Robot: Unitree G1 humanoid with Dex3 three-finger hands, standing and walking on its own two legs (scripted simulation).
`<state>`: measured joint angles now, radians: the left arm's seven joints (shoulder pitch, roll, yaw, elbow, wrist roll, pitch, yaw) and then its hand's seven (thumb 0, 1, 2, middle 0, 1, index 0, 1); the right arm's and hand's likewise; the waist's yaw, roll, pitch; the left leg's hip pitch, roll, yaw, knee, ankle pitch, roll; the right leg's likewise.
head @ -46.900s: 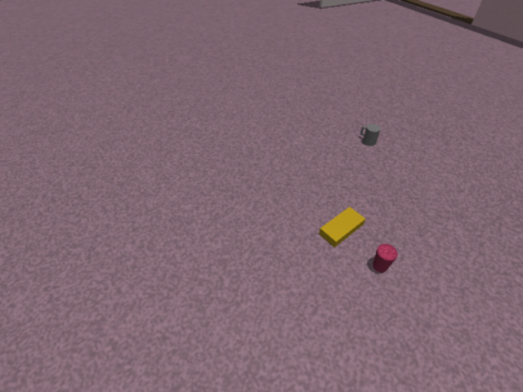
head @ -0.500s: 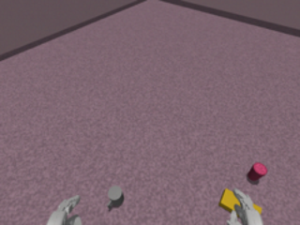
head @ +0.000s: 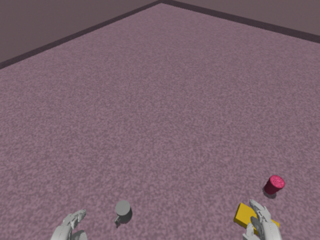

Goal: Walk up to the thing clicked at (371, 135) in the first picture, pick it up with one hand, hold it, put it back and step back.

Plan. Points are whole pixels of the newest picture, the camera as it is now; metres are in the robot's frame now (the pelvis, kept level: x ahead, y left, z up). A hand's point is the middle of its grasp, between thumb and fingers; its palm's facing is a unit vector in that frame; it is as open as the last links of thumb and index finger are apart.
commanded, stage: home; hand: left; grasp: from above
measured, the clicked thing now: (122, 213) +0.43 +0.21 -0.66
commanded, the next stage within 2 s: stand in 0.96 s
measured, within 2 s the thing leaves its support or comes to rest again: neither
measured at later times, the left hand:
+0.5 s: hand out of the picture +0.16 +0.18 -0.05, palm faces +0.05 -0.98 -0.20, open 7.4 cm
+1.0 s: hand out of the picture +0.17 +0.18 -0.04, palm faces +0.05 -0.98 -0.20, open 7.4 cm
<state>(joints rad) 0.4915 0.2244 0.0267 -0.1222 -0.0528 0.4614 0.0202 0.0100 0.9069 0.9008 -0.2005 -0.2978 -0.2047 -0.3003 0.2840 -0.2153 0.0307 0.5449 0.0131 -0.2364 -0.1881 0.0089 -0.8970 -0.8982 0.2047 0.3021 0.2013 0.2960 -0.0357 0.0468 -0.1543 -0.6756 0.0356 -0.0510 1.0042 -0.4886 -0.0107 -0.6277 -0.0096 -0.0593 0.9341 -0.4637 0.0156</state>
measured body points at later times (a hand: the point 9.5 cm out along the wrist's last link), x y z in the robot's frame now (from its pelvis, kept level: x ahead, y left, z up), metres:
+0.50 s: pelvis +0.00 +0.00 +0.00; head +0.01 +0.00 +0.45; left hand +0.15 +0.23 -0.03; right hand +0.15 -0.25 -0.07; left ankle +0.01 +0.12 -0.68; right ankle +0.00 -0.13 -0.68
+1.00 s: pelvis +0.01 +0.00 +0.00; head +0.02 +0.00 +0.45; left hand +0.16 +0.23 -0.03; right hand +0.16 -0.25 -0.07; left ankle +0.01 +0.12 -0.68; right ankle +0.00 -0.13 -0.68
